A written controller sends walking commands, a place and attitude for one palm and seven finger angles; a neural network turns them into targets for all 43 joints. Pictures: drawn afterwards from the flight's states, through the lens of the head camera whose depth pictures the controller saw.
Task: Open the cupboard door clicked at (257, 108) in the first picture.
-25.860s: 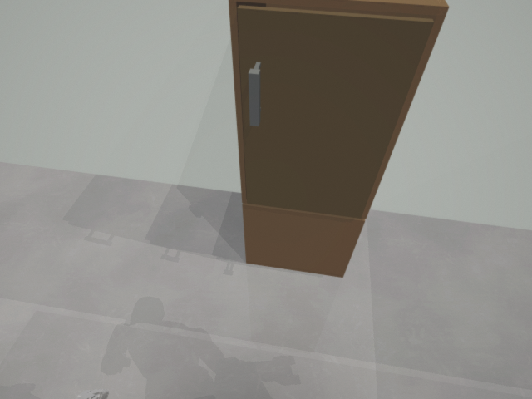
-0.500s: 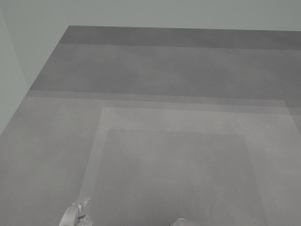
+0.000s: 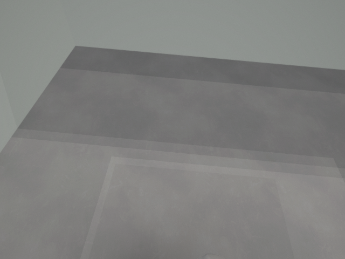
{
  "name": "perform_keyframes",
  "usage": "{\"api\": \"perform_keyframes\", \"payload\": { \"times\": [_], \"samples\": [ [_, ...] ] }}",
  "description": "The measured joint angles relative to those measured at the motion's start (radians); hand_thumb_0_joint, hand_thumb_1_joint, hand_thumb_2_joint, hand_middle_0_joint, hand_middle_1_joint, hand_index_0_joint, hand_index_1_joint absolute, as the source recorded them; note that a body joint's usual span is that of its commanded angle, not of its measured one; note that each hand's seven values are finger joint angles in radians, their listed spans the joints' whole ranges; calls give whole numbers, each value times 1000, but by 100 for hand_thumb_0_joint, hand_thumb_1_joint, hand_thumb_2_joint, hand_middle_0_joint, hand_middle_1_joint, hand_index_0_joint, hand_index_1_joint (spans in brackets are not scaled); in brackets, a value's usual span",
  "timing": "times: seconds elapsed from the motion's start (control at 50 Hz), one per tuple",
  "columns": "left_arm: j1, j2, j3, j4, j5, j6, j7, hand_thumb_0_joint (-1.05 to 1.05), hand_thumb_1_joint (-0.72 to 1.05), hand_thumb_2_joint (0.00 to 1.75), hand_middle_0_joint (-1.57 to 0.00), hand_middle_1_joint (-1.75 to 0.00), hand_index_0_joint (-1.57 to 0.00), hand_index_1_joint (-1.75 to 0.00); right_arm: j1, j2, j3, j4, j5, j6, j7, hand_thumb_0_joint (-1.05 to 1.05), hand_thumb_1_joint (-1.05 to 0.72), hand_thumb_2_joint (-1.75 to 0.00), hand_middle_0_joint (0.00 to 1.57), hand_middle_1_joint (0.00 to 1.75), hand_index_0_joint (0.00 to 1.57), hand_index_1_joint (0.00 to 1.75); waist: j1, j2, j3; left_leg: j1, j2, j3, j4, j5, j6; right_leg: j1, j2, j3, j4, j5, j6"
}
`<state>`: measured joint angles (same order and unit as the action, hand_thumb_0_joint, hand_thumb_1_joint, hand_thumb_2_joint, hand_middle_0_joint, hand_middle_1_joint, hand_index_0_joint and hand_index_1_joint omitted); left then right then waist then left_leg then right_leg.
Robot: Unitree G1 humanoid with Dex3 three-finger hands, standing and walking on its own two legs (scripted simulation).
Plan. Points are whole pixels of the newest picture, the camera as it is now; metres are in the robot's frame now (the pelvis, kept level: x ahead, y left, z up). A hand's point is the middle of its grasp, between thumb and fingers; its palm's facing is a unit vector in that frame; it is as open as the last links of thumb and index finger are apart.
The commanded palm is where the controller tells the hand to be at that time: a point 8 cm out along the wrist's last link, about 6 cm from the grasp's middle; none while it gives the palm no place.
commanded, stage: walk to a spot facing it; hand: left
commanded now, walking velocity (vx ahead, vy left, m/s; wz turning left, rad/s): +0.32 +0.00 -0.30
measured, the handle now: out of the picture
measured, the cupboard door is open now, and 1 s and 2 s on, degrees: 43 43 43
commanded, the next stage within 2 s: turn to face it in 0.10 s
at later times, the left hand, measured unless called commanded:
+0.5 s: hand (141, 194) +0.31 +0.12 -0.16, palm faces +0.08 -0.98 -0.19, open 7.1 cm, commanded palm none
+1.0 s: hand (136, 192) +0.32 +0.14 -0.15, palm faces +0.35 -0.88 -0.31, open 7.4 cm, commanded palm none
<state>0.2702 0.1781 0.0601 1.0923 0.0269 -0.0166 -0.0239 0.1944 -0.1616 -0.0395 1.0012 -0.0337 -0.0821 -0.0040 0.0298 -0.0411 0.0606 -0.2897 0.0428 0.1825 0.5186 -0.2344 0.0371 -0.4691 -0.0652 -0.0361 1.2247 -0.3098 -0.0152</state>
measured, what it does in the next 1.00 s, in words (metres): walks ahead, turning left: right foot, then left foot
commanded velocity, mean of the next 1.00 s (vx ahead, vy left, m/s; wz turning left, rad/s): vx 0.04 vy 0.00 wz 0.44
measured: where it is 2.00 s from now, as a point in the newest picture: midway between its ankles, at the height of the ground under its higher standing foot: (192, 229)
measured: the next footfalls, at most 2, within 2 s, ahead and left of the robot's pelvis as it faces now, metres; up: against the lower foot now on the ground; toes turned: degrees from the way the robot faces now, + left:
right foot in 0.26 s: +0.24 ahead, -0.16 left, +0.00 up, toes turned -11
left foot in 0.60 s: +0.34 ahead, +0.07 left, +0.00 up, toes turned +16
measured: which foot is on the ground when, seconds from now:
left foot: down 0.00-0.26, up 0.28-0.58, down 0.60-0.94, up 0.96-1.00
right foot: up 0.00-0.24, down 0.26-0.60, up 0.62-0.92, down 0.94-1.00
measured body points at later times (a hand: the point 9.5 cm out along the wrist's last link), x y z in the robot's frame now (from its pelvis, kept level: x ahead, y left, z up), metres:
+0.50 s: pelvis +0.21 -0.06 +0.01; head +0.26 -0.06 +0.45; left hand +0.31 +0.17 -0.14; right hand +0.21 -0.28 -0.15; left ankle +0.23 +0.06 -0.69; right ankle +0.20 -0.15 -0.73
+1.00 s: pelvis +0.29 -0.10 -0.01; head +0.35 -0.10 +0.44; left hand +0.30 +0.18 -0.13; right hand +0.47 -0.32 -0.16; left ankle +0.29 +0.04 -0.71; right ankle +0.33 -0.21 -0.74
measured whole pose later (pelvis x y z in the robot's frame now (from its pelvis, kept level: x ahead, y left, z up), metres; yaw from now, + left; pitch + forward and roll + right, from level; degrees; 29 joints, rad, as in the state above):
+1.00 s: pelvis +0.29 -0.10 -0.01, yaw +21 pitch +2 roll +1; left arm 0.16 0.22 0.05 0.88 0.03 0.01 0.02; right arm 0.15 -0.26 -0.09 0.91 -0.02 0.07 0.02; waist -0.01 0.04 0.07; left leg -0.50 -0.02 -0.04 0.84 -0.42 -0.03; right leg -0.32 -0.06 -0.07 0.63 -0.33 0.01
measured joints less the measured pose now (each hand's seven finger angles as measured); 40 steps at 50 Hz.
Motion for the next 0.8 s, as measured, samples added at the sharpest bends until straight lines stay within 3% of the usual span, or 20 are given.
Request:
{"api": "perform_keyframes", "payload": {
  "times": [0.06, 0.12, 0.22, 0.26, 0.3, 0.34, 0.38, 0.5, 0.56, 0.6, 0.62, 0.66, 0.72, 0.8],
  "samples": [
    [-34, -8, 4, -36, 4, 3, 2, 2, 92, 90, -19, -30, -20, -30, 56, 0, -6, 33, 4, 6, -5, 0, -93, -90, 20, 30, 20, 30, 1, 17, -13, 85, -1, 12, -100, 8, -7, -66, -31, -11, -153, 58, 14],
    [-62, 1, 7, -56, 3, 5, -2, 2, 93, 90, -19, -30, -20, -30, 109, -4, -5, 56, 2, 18, 3, 0, -94, -90, 20, 30, 20, 30, -16, 34, -16, 157, 6, 27, -156, -8, -24, -75, -46, -29, -350, 103, 18],
    [-109, 19, 6, -73, 3, 0, -7, 1, 93, 90, -19, -30, -20, -30, 189, -4, 0, 88, -2, 38, 10, 1, -92, -90, 20, 30, 20, 30, -53, 50, -1, 241, 35, 54, -126, -105, -73, -3, -22, -69, -582, 135, 4],
    [-121, 31, 2, -81, 5, -23, -4, 1, 92, 90, -19, -30, -20, -30, 226, 2, 6, 105, 7, 44, 11, 1, -92, -90, 20, 30, 20, 30, -64, 42, 0, 225, 53, 51, -7, -181, -87, 58, -10, -75, -650, 163, -23],
    [-146, 18, -2, -78, -2, -47, 9, 1, 92, 90, -19, -30, -20, -30, 218, -2, 6, 130, 19, 65, 9, 1, -92, -90, 20, 30, 20, 30, -71, 62, 21, 120, 61, -32, 280, -283, -72, 68, 1, -97, -587, 87, -37],
    [-156, 1, -12, -80, -8, -53, 22, 1, 91, 90, -19, -30, -20, -30, 198, -1, 4, 143, 25, 82, 2, 1, -92, -90, 20, 30, 20, 30, -78, 68, 27, 5, 45, -94, 508, -285, -67, 111, 3, -122, -601, 42, -36],
    [-153, -17, -20, -80, -10, -50, 34, 1, 91, 90, -19, -30, -20, -30, 173, 4, 3, 139, 26, 90, -2, 1, -91, -90, 20, 30, 20, 30, -82, 63, 23, -83, 41, -111, 582, -244, -69, 163, 3, -147, -659, 47, -19],
    [-155, -14, -7, -99, -13, -43, 53, -2, 95, 90, -20, -30, -21, -30, 89, 24, 4, 72, 21, 100, 10, 1, -91, -90, 19, 30, 20, 29, -75, 22, 14, -189, 44, -69, 370, -143, -83, 267, -14, -225, -745, 24, -17],
    [-149, -5, -7, -104, -10, -28, 50, -2, 95, 90, -20, -30, -21, -30, 42, 10, 0, 38, 15, 105, 15, 1, -93, -90, 19, 30, 20, 30, -65, 10, 23, -165, 31, -41, 224, -90, -77, 294, -29, -258, -700, -32, 0],
    [-126, -1, -7, -109, -12, -14, 47, -1, 94, 90, -20, -30, -21, -30, 28, -16, -4, 6, 10, 100, 23, 1, -93, -90, 19, 30, 20, 30, -60, 14, 19, -120, 21, -36, 107, 42, -56, 287, -44, -272, -611, -95, 17],
    [-115, 2, -7, -112, -17, -2, 44, -1, 94, 90, -20, -30, -21, -30, 21, -30, -9, -11, 6, 93, 23, 1, -93, -90, 20, 30, 20, 30, -64, 19, 10, -126, 17, -43, 114, 50, -11, 254, -50, -259, -518, -147, 38],
    [-113, 20, -4, -113, -16, 30, 47, -1, 93, 90, -20, -30, -21, -30, -3, -38, -12, -34, 3, 88, 16, 1, -93, -90, 19, 30, 20, 30, -68, 5, 9, -150, 0, -50, 177, -12, 25, 161, -37, -152, -284, -259, 59],
    [-129, 35, 4, -114, -11, 55, 46, 0, 92, 90, -20, -30, -20, -30, -14, -50, -15, -61, 3, 86, 4, 1, -92, -90, 19, 30, 20, 30, -62, 9, 0, -146, -17, -74, 151, -24, 13, 40, -10, -51, -65, -217, 80],
    [-145, 40, 8, -150, -11, 56, 37, 1, 91, 90, -19, -30, -20, -30, -25, -68, -16, -75, 2, 91, 4, 1, -92, -90, 20, 30, 20, 30, -45, 34, 3, -116, -29, -117, 62, 24, 2, -4, -4, -1, -139, -152, 91]
  ]
}}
